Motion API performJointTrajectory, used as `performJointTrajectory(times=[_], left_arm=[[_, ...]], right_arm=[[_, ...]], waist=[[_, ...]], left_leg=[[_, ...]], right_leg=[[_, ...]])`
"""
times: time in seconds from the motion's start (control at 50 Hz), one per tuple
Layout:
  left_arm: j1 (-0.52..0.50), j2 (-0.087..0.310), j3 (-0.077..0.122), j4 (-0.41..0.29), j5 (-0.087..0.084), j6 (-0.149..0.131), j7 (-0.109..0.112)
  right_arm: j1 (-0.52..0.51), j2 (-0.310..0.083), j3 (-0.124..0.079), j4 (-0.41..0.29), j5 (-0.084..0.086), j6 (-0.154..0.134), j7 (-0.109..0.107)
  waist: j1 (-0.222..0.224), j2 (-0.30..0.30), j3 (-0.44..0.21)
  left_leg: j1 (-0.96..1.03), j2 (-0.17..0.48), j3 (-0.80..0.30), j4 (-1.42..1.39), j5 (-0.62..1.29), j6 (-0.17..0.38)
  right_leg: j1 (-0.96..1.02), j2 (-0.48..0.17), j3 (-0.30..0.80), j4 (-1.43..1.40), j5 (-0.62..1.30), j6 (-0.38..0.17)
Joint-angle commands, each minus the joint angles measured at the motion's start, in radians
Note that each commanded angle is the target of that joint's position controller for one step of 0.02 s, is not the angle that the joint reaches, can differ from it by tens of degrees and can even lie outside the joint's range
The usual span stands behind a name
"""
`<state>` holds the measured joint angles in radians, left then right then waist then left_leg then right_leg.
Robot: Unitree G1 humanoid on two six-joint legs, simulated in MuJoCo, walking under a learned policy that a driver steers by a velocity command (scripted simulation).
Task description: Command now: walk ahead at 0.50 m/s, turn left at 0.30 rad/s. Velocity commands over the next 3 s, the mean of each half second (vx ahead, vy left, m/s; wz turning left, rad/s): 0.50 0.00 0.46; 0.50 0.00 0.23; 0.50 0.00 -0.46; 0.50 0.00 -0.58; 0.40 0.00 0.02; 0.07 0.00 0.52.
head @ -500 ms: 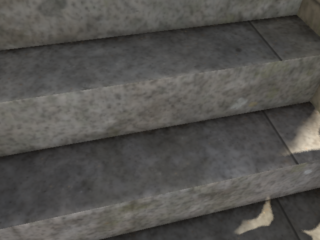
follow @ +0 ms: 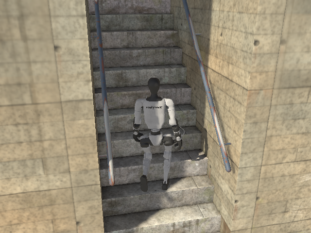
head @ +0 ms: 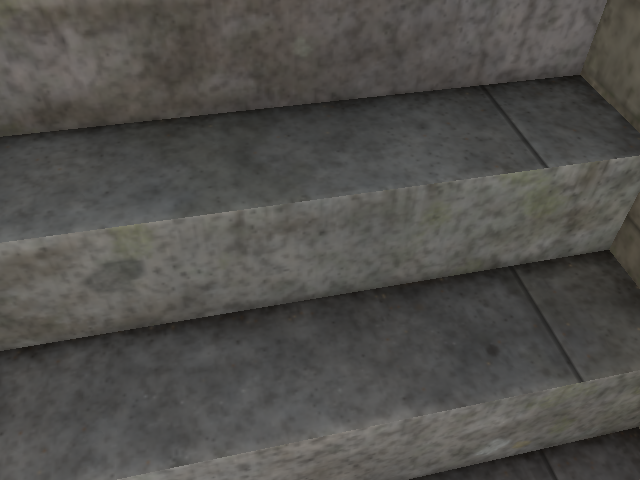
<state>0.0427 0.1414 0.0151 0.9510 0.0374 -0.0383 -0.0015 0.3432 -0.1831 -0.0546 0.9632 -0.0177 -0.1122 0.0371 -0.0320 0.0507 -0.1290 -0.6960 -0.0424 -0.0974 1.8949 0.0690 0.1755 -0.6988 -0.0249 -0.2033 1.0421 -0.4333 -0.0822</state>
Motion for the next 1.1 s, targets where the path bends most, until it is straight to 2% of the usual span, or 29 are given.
performJointTrajectory(times=[0.02,0.06,0.08,0.16,0.2,0.22,0.24,0.28,0.3,0.32,0.36,0.38,0.44,0.46,0.52,0.62,0.66,0.7,0.74,0.76,0.78,0.8,0.82,0.86,0.88,0.9,0.96,1.0,1.1], left_arm=[[0.113,-0.056,-0.030,0.063,0.016,-0.010,-0.080],[0.056,-0.044,-0.035,0.068,0.015,-0.039,-0.091],[0.061,-0.009,-0.029,0.086,0.026,-0.040,-0.076],[0.270,0.032,-0.044,0.160,0.127,-0.037,-0.071],[0.182,0.099,-0.027,0.106,0.097,-0.036,-0.089],[0.200,0.242,0.003,0.123,0.056,-0.032,-0.129],[0.224,0.272,0.005,0.135,0.048,-0.030,-0.155],[0.078,0.423,0.048,0.059,0.014,-0.067,-0.154],[0.136,0.375,0.037,0.070,0.007,-0.069,-0.154],[0.249,0.323,0.076,-0.022,-0.097,-0.085,-0.016],[0.154,0.200,0.046,-0.132,-0.022,-0.084,-0.037],[0.101,0.088,0.017,-0.178,0.049,-0.081,-0.059],[0.061,-0.074,-0.031,-0.321,0.078,-0.095,-0.047],[0.052,0.072,-0.021,-0.204,-0.029,-0.034,-0.074],[-0.089,0.080,-0.043,-0.272,0.000,-0.029,-0.051],[-0.222,0.058,-0.082,-0.351,-0.005,-0.004,-0.029],[-0.477,0.059,-0.086,-0.481,-0.015,0.053,-0.038],[-0.411,0.024,-0.083,-0.447,-0.019,0.079,-0.063],[-0.217,0.176,-0.029,-0.372,-0.010,0.105,-0.074],[0.039,0.172,-0.019,-0.288,0.009,0.115,-0.067],[0.297,0.183,-0.007,-0.177,-0.035,0.118,-0.055],[0.454,0.216,0.010,-0.094,0.002,0.136,-0.042],[0.297,0.149,0.039,-0.022,-0.024,0.068,0.039],[0.232,0.093,0.023,0.077,-0.029,0.003,0.063],[0.172,0.012,-0.019,0.069,0.038,-0.007,-0.001],[0.186,-0.032,-0.023,0.088,0.018,-0.016,-0.030],[0.216,-0.010,-0.018,0.103,0.023,-0.037,-0.042],[0.297,0.058,-0.004,0.111,0.073,-0.031,-0.047],[0.519,-0.017,-0.052,0.208,0.062,-0.046,-0.054]], right_arm=[[-0.052,0.085,0.044,-0.083,0.014,0.089,0.065],[-0.068,0.078,0.045,-0.130,-0.008,0.093,0.074],[-0.105,0.087,0.063,-0.149,-0.003,0.102,0.083],[-0.371,0.027,0.101,-0.303,0.019,0.112,0.061],[-0.480,-0.073,0.086,-0.335,0.019,0.124,0.031],[-0.547,-0.096,0.095,-0.366,0.025,0.176,0.048],[-0.556,-0.075,0.102,-0.368,0.016,0.222,0.071],[-0.184,-0.071,0.089,-0.267,0.002,0.209,0.103],[-0.166,-0.129,0.069,-0.249,-0.004,0.198,0.088],[-0.085,-0.075,0.061,-0.179,-0.021,0.110,0.007],[-0.033,-0.220,-0.003,-0.092,-0.008,0.124,-0.087],[-0.144,-0.224,-0.015,-0.108,-0.018,0.124,-0.089],[-0.183,-0.096,-0.009,-0.043,0.000,0.051,-0.087],[-0.049,-0.040,0.038,-0.004,0.009,0.055,-0.012],[0.133,-0.015,0.052,0.091,-0.042,0.048,0.046],[0.099,-0.071,0.043,0.117,-0.106,0.025,0.051],[-0.024,-0.163,0.011,0.075,-0.060,0.046,0.082],[0.066,-0.202,0.003,0.094,0.001,0.019,0.087],[0.138,-0.233,-0.026,0.099,0.033,-0.021,0.117],[0.170,-0.210,-0.028,0.126,-0.017,-0.029,0.152],[0.284,-0.086,0.007,0.151,-0.113,-0.026,0.185],[0.231,0.014,0.033,0.206,-0.136,0.018,0.216],[-0.095,-0.105,-0.039,-0.021,-0.072,-0.004,0.050],[-0.244,0.105,0.038,-0.206,-0.072,-0.001,-0.023],[-0.185,-0.033,0.031,-0.036,0.013,0.059,0.055],[-0.159,-0.019,0.031,-0.055,-0.005,0.073,0.068],[-0.141,0.046,0.072,-0.048,-0.058,0.072,0.077],[-0.244,0.067,0.099,-0.059,-0.037,0.082,0.081],[-0.473,0.044,0.130,-0.172,-0.041,0.065,0.032]], waist=[[0.033,0.005,0.120],[-0.060,0.053,0.045],[-0.059,-0.072,0.038],[-0.044,-0.037,-0.015],[-0.036,-0.078,-0.018],[-0.052,-0.242,-0.024],[-0.085,-0.209,-0.054],[-0.214,-0.244,-0.202],[-0.192,-0.290,-0.240],[-0.075,-0.044,-0.352],[-0.053,0.228,-0.252],[-0.030,0.135,-0.135],[0.066,0.031,0.134],[0.004,0.087,0.102],[0.040,-0.070,-0.017],[0.077,-0.116,0.005],[0.109,-0.031,0.003],[0.118,0.116,-0.060],[0.124,0.063,-0.153],[0.135,0.119,-0.278],[0.133,-0.133,-0.478],[0.229,-0.430,-0.375],[0.156,-0.298,-0.158],[0.080,-0.123,0.150],[0.072,0.001,0.112],[0.026,0.059,0.128],[-0.041,-0.020,0.012],[-0.010,-0.103,0.002],[0.070,-0.088,0.044]], left_leg=[[-0.532,0.016,-0.181,0.420,-0.041,0.149],[-0.510,0.042,-0.098,0.308,-0.191,0.170],[-0.581,0.039,-0.052,0.516,-0.335,0.168],[-0.759,0.115,0.037,0.335,-0.250,0.184],[-0.454,0.147,0.091,-0.101,-0.270,0.147],[-0.195,0.058,0.192,-0.259,-0.518,0.059],[-0.225,0.020,0.238,-0.319,-0.560,0.046],[-0.152,-0.070,0.298,-0.511,-0.318,0.008],[-0.120,-0.144,0.300,-0.774,-0.400,0.004],[0.246,-0.174,0.164,-0.799,-0.656,0.009],[0.356,0.033,-0.643,-1.352,-1.073,0.130],[0.269,0.072,-0.803,-1.518,-1.105,0.145],[0.163,0.018,-0.517,-1.365,-0.661,0.055],[0.292,0.043,-0.439,-1.258,-0.259,0.075],[0.519,0.114,-0.437,-1.305,0.061,0.112],[0.094,0.018,-0.337,-1.497,-0.365,0.038],[-0.329,0.071,-0.321,-1.825,-0.170,0.138],[-0.063,0.227,-0.376,-1.793,0.841,0.200],[0.522,0.233,-0.234,-1.516,1.795,0.178],[0.663,0.251,-0.209,-1.238,2.068,0.210],[0.313,0.201,-0.243,-0.986,1.827,0.168],[-0.071,-0.019,-0.214,-0.518,0.297,0.072],[-0.141,-0.079,-0.076,-0.100,-0.044,-0.009],[-0.424,-0.100,-0.120,0.239,-0.156,-0.014],[-0.550,-0.084,-0.297,0.129,-0.022,0.083],[-0.580,-0.048,-0.243,0.087,-0.010,0.113],[-0.646,0.010,-0.047,0.119,-0.070,0.073],[-0.697,0.042,0.065,0.342,-0.098,0.051],[-0.948,0.129,0.059,0.388,-0.173,0.058]], right_leg=[[0.253,-0.314,0.557,-0.678,0.245,-0.206],[0.246,-0.266,0.278,-0.721,0.324,-0.143],[0.274,-0.265,0.239,-0.770,0.285,-0.150],[0.376,-0.201,0.067,-0.833,0.209,-0.057],[0.207,-0.158,-0.046,-0.987,0.416,-0.082],[0.092,-0.224,-0.005,-1.131,0.795,-0.206],[0.205,-0.285,0.017,-1.051,1.158,-0.266],[0.610,-0.344,-0.071,-0.812,2.035,-0.278],[0.773,-0.337,-0.031,-0.653,2.246,-0.285],[0.705,-0.250,-0.082,-0.327,1.854,-0.141],[0.158,-0.024,0.048,0.258,0.524,-0.041],[-0.013,0.048,0.266,0.702,0.371,-0.017],[-0.327,0.047,0.313,1.030,0.450,-0.027],[-0.596,0.127,0.507,1.046,0.309,-0.099],[-0.844,0.049,0.360,1.115,0.211,-0.109],[-0.644,-0.019,0.211,1.047,0.289,-0.094],[-0.140,-0.007,0.088,0.715,0.076,-0.068],[-0.021,0.074,0.018,0.594,0.030,0.029],[-0.162,0.168,-0.052,0.183,0.002,0.009],[0.030,0.153,0.114,-0.044,0.096,-0.048],[0.501,0.052,0.520,-0.123,0.268,-0.228],[0.628,-0.165,1.038,-0.557,0.046,-0.387],[0.396,-0.154,1.062,-0.520,-0.661,-0.327],[0.193,-0.148,0.857,-0.548,-0.520,-0.193],[0.239,-0.115,0.773,-0.525,-0.294,-0.154],[0.229,-0.080,0.656,-0.533,-0.105,-0.123],[0.273,-0.052,0.490,-0.604,0.174,-0.141],[0.235,-0.063,0.519,-0.664,0.108,-0.168],[0.414,-0.118,0.577,-0.667,0.143,-0.156]])
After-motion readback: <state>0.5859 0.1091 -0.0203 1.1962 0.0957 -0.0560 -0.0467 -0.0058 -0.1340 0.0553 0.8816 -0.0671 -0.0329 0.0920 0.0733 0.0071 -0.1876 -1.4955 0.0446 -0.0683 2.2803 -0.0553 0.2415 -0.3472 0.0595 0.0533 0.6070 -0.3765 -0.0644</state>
